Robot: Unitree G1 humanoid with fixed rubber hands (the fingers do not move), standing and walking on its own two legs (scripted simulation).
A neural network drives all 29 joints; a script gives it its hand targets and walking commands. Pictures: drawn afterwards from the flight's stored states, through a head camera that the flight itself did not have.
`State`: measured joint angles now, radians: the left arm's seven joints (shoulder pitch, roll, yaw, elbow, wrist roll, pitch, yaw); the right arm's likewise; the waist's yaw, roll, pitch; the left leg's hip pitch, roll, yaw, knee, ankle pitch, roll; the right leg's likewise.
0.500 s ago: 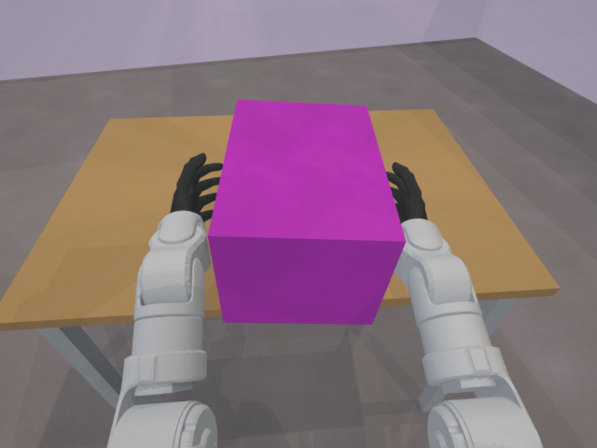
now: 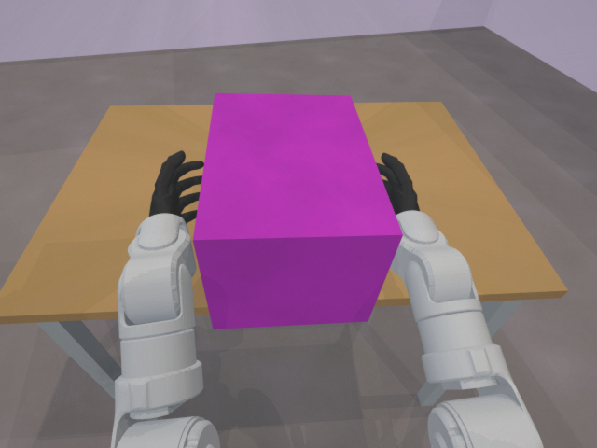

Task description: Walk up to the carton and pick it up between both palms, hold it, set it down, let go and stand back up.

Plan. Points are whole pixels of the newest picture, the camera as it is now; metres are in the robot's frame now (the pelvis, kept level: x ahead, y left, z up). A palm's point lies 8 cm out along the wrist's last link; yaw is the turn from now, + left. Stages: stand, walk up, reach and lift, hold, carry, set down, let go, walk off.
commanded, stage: reach and lift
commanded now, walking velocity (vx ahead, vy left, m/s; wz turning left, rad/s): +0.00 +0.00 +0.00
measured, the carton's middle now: (287, 202) +0.40 +0.01 +0.15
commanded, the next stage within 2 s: hold in 0.62 s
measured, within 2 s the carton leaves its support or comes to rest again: neither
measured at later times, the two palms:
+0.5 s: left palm (178, 220) +0.35 +0.14 +0.17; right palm (408, 226) +0.36 -0.15 +0.14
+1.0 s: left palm (174, 223) +0.35 +0.14 +0.17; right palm (407, 228) +0.35 -0.14 +0.14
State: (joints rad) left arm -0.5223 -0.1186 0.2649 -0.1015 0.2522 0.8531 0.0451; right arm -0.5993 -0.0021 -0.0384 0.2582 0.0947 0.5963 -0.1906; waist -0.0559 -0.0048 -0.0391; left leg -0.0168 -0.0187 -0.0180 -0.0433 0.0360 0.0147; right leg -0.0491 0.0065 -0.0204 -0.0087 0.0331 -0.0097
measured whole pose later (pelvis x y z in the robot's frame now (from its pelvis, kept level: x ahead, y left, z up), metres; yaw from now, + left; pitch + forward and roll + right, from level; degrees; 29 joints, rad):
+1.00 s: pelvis +0.00 +0.00 +0.00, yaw +0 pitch -2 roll +0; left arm -0.49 -0.14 0.27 -0.21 0.28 0.90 0.00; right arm -0.53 0.00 0.00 0.15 0.12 0.57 -0.22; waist -0.08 0.00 0.05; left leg 0.07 -0.02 -0.01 -0.09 0.05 0.02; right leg 0.04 0.00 -0.01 -0.06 0.05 0.00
